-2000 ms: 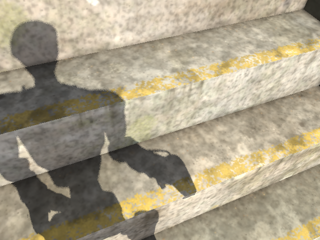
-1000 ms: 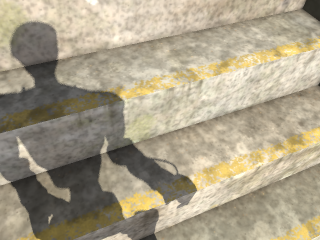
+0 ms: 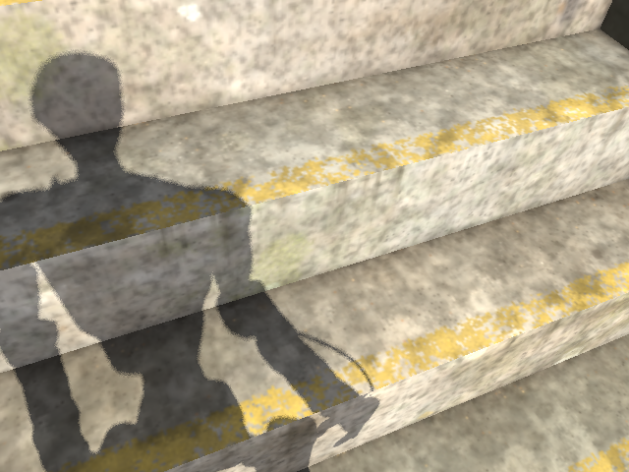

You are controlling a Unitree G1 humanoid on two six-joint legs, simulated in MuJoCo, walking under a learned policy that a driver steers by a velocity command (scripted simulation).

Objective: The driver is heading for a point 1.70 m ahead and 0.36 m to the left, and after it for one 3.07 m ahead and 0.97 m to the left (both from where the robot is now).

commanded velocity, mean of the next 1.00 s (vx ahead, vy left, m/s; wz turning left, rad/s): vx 0.46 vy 0.00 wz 0.00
